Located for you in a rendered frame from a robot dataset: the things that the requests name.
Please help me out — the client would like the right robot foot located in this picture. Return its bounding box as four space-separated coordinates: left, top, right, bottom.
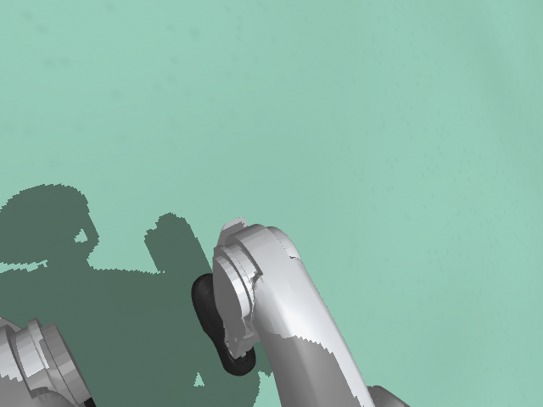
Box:
191 273 256 376

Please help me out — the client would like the right robot hand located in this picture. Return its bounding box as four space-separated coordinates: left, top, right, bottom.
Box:
367 386 410 407

